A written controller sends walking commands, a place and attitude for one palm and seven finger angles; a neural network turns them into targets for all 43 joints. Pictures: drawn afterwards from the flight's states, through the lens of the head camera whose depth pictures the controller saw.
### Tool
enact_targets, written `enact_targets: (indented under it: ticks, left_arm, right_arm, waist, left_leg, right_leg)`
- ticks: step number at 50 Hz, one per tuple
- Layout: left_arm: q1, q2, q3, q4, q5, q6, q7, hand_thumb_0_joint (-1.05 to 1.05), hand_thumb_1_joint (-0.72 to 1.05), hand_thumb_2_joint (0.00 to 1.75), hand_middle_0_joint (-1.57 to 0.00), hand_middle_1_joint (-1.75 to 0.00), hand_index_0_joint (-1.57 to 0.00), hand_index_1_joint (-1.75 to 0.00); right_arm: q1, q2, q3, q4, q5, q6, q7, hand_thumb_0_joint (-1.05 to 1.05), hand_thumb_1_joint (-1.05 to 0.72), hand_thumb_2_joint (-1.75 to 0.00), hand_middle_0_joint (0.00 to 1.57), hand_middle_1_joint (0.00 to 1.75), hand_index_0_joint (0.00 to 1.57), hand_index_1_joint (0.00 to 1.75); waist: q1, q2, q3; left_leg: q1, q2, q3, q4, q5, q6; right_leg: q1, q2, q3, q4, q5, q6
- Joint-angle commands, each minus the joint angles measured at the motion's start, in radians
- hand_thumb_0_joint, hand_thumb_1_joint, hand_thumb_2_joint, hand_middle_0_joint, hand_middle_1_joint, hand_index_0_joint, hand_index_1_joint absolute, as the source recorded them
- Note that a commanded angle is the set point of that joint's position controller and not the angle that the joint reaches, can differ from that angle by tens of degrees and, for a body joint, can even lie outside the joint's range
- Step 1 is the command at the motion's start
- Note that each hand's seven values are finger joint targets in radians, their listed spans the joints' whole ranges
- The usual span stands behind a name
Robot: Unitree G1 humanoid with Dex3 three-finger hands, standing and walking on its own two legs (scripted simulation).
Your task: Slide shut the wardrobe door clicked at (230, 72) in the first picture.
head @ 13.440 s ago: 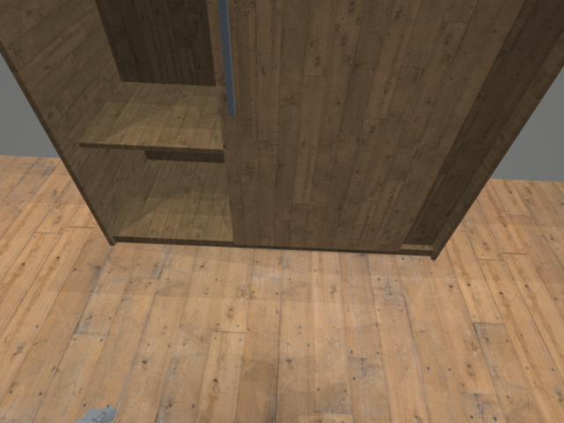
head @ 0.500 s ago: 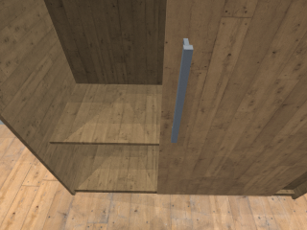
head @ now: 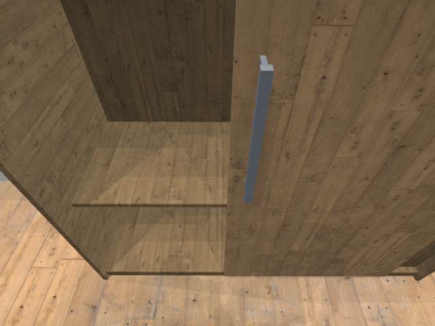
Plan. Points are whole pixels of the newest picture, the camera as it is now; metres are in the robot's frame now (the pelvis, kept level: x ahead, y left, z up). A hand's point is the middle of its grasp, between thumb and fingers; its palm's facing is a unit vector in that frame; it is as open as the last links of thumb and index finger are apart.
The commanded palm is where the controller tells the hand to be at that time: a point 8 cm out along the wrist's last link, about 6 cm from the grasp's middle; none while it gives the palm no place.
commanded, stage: look again from close up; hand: right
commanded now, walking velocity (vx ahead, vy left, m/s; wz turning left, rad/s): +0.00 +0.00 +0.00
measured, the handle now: (253, 142) +0.43 -0.05 +0.12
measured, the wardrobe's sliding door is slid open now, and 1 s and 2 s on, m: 0.53 0.53 0.53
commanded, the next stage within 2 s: none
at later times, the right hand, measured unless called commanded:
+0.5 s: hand out of the picture -0.03 -0.14 -0.18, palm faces +0.04 +0.99 -0.16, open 7.4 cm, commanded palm none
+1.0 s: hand out of the picture -0.04 -0.13 -0.18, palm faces +0.05 +0.99 -0.16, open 7.4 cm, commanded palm none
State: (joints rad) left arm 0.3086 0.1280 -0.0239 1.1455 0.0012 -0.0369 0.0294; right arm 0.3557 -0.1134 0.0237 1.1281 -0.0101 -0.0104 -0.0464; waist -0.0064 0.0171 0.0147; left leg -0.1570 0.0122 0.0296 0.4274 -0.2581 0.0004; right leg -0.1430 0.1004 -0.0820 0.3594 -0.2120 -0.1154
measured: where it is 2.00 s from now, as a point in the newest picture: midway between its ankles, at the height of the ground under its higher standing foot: outside the picture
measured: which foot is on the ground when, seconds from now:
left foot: down 0.00-1.00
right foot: down 0.00-1.00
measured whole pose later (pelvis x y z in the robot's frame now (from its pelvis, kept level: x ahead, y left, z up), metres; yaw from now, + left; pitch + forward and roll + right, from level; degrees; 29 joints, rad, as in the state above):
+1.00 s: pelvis -0.01 +0.02 +0.00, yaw +0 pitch -1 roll +0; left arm 0.32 0.12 -0.02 1.15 0.00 -0.03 0.03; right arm 0.36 -0.11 0.02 1.13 -0.01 -0.02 -0.05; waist -0.01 0.01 0.01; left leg -0.15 -0.01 0.04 0.42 -0.25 0.03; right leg -0.15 0.08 -0.07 0.36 -0.20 -0.08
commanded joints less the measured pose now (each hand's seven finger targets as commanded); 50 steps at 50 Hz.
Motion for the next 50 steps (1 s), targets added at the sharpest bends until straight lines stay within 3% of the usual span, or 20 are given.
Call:
enact_targets:
  ticks: [1,9,24,27,29,50]
  left_arm:
    - [0.083,0.096,0.014,-0.015,0.004,-0.008,0.008,0.00,0.90,0.90,-0.20,-0.30,-0.20,-0.30]
    - [0.082,0.095,0.014,-0.013,0.003,-0.007,0.009,0.00,0.90,0.90,-0.20,-0.30,-0.20,-0.30]
    - [0.091,0.085,0.009,-0.009,0.003,-0.009,0.008,0.00,0.90,0.90,-0.20,-0.30,-0.20,-0.30]
    - [0.093,0.085,0.010,-0.005,0.003,-0.010,0.009,0.00,0.90,0.90,-0.20,-0.30,-0.20,-0.30]
    - [0.091,0.082,0.010,-0.008,0.002,-0.007,0.009,0.00,0.90,0.90,-0.20,-0.30,-0.20,-0.30]
    - [0.093,0.083,0.011,-0.007,0.001,-0.004,0.010,0.00,0.90,0.90,-0.20,-0.30,-0.20,-0.30]
  right_arm:
    - [0.099,-0.077,-0.009,-0.011,-0.005,-0.011,-0.005,0.00,-0.90,-0.90,0.20,0.30,0.20,0.30]
    - [0.098,-0.076,-0.011,-0.009,-0.005,-0.010,-0.005,0.00,-0.90,-0.90,0.20,0.30,0.20,0.30]
    - [0.097,-0.082,-0.012,-0.013,-0.003,-0.016,-0.005,0.00,-0.90,-0.90,0.20,0.30,0.20,0.30]
    - [0.100,-0.080,-0.011,-0.010,-0.001,-0.017,-0.006,0.00,-0.90,-0.90,0.20,0.30,0.20,0.30]
    - [0.095,-0.080,-0.012,-0.012,-0.002,-0.017,-0.006,0.00,-0.90,-0.90,0.20,0.30,0.20,0.30]
    - [0.100,-0.078,-0.013,-0.006,-0.001,-0.017,-0.004,0.00,-0.90,-0.90,0.20,0.30,0.20,0.30]
  waist:
    - [0.003,-0.011,0.068]
    - [0.000,-0.007,0.086]
    - [-0.001,0.007,0.062]
    - [-0.001,-0.014,0.046]
    - [0.001,-0.002,0.078]
    - [0.001,-0.010,0.082]
  left_leg:
    - [-0.058,0.088,-0.089,-0.059,0.093,0.041]
    - [-0.056,0.086,-0.088,-0.061,0.086,0.040]
    - [-0.036,0.094,-0.096,-0.068,0.120,0.046]
    - [-0.039,0.094,-0.093,-0.067,0.127,0.046]
    - [-0.044,0.093,-0.099,-0.076,0.118,0.049]
    - [-0.056,0.089,-0.100,-0.078,0.089,0.051]
  right_leg:
    - [-0.015,-0.206,0.195,-0.101,0.110,0.056]
    - [-0.035,-0.208,0.197,-0.108,0.095,0.057]
    - [-0.027,-0.198,0.181,-0.082,0.150,0.056]
    - [0.002,-0.201,0.178,-0.076,0.182,0.058]
    - [-0.031,-0.197,0.177,-0.078,0.153,0.059]
    - [-0.033,-0.200,0.184,-0.090,0.101,0.064]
